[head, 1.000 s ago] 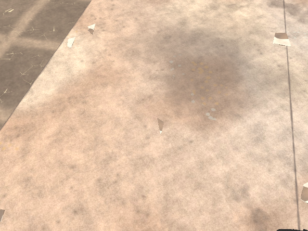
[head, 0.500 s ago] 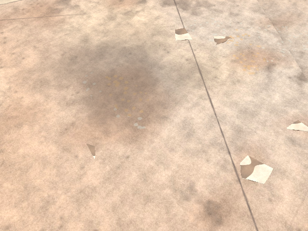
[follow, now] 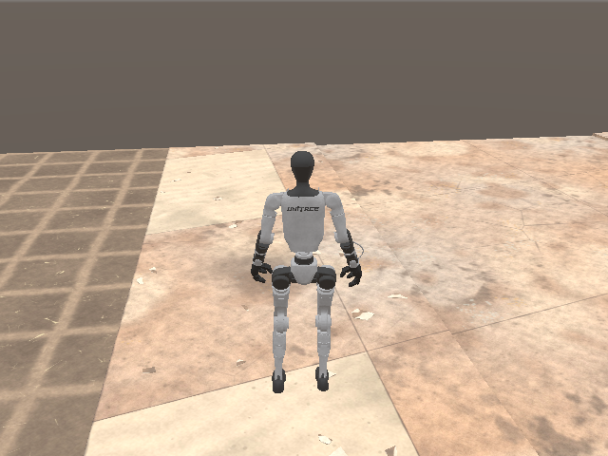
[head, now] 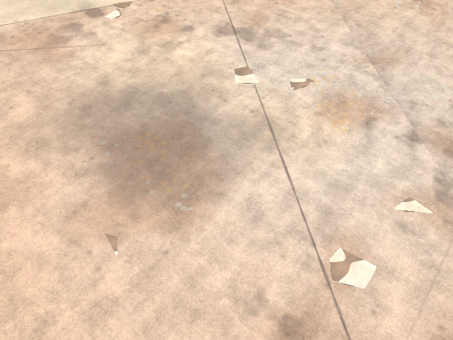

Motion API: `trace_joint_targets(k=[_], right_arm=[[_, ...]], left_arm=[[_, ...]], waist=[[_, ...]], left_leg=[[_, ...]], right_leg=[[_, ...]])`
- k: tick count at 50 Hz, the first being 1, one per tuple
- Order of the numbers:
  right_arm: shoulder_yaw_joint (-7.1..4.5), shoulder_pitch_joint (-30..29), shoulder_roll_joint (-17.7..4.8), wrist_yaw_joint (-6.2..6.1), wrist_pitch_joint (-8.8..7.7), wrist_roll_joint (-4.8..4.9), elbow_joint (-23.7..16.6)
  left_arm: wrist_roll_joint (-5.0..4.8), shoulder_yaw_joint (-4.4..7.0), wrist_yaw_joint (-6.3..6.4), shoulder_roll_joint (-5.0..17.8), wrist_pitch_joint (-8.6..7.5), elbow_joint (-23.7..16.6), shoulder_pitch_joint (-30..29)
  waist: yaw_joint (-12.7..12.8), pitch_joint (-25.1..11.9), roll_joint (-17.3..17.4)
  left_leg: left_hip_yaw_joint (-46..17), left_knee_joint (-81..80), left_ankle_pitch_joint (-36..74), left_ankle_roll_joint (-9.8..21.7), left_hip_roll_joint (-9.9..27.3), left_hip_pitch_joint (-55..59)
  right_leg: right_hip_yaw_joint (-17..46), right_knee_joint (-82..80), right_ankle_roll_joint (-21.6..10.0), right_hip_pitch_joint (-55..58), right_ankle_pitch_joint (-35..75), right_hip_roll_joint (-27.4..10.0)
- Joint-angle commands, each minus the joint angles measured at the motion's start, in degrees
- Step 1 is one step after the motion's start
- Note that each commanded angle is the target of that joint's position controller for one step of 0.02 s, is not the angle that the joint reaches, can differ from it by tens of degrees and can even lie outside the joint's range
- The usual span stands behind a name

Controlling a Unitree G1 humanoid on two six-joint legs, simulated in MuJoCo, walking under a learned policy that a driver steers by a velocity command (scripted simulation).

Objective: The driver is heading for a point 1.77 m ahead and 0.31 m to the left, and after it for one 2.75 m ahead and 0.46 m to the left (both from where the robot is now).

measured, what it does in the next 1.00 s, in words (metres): stands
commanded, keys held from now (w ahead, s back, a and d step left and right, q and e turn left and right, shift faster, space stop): no key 1.00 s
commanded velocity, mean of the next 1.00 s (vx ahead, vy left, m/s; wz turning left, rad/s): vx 0.00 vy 0.00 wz -0.01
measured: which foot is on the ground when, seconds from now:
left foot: down 0.00-1.00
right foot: down 0.00-1.00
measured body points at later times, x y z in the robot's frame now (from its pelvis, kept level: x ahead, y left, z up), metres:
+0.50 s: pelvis +0.00 +0.01 +0.00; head +0.00 +0.01 +0.45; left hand +0.07 +0.27 -0.14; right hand +0.06 -0.25 -0.14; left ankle -0.01 +0.14 -0.74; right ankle +0.01 -0.10 -0.74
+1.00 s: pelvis +0.00 +0.01 +0.00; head +0.01 +0.01 +0.45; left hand +0.04 +0.26 -0.15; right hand +0.02 -0.24 -0.15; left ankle -0.01 +0.14 -0.74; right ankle +0.01 -0.10 -0.74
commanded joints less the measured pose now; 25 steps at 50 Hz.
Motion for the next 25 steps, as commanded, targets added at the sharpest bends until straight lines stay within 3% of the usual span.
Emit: trace_joint_targets(k=[1,10,25], right_arm=[[-1.07,-0.9,-6.4,-0.29,-1.35,0.02,-1.5],[-0.43,-0.7,-6.1,-1.01,-1.06,0.2,1.9],[0.3,0.7,-4.8,-1.24,-0.75,0.29,6.9]], left_arm=[[-0.03,1.89,0.57,6.5,-0.07,-2.2,-1.3],[-0.29,2.07,1.04,6.3,-0.42,2.9,0.3],[-0.55,1.5,1.67,6.0,-0.6,9.2,1.9]], waist=[[0.2,-1.9,4.0],[-0.2,-0.7,0.8],[0.0,0.0,1.0]], left_leg=[[-2.6,-5.1,8.1,1.8,2.5,-1.2],[-2.0,-5.1,6.8,2.1,1.5,-0.7],[-0.9,-5.6,6.8,2.0,0.1,-0.9]], right_leg=[[4.0,-3.9,-1.4,2.0,6.3,-3.9],[3.5,-4.5,-0.3,2.0,6.8,-3.7],[2.8,-5.0,-0.2,2.3,7.0,-3.7]])
Velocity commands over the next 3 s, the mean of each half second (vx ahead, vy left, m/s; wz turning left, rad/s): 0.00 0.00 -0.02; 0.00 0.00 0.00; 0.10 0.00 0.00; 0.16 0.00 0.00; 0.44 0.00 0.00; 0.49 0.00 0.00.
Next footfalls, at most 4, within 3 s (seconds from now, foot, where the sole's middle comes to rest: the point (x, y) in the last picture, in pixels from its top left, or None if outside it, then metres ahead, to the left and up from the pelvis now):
2.04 right None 0.23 -0.12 -0.77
2.62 left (201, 308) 0.61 0.09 -0.77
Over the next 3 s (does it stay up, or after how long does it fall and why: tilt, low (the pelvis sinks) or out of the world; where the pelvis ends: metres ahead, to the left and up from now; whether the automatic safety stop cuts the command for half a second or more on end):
stays up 0.63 0.00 0.01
